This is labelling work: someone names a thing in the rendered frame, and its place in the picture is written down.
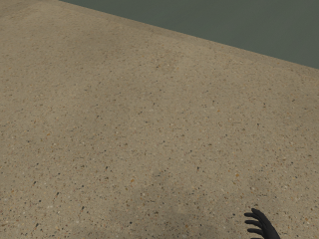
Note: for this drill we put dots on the right robot hand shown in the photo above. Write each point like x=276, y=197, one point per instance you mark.
x=267, y=231

